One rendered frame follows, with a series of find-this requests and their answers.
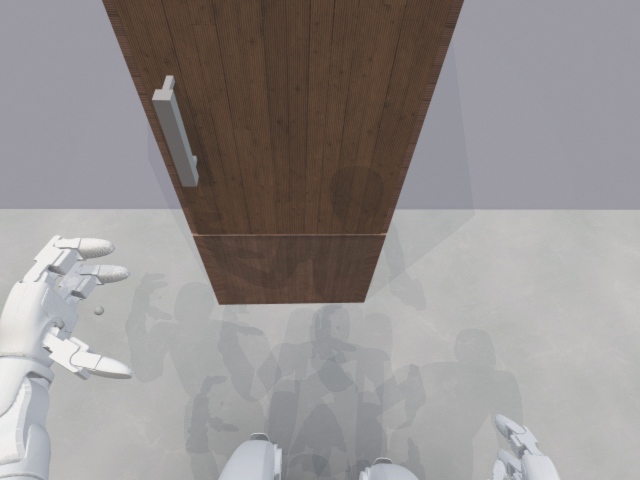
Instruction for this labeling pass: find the left robot shin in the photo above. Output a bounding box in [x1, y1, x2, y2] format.
[249, 433, 270, 442]

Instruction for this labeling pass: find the right robot hand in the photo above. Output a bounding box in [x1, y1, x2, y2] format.
[488, 414, 561, 480]

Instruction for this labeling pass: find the robot left forearm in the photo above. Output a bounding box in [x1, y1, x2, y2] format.
[0, 356, 55, 480]

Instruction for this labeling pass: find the handle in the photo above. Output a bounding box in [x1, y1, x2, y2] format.
[152, 75, 199, 187]

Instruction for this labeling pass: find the cupboard door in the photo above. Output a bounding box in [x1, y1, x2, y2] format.
[113, 0, 453, 235]

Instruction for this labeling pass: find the left robot hand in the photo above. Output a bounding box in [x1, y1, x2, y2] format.
[0, 235, 133, 380]

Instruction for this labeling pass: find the robot left thigh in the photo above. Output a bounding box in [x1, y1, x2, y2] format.
[218, 440, 282, 480]

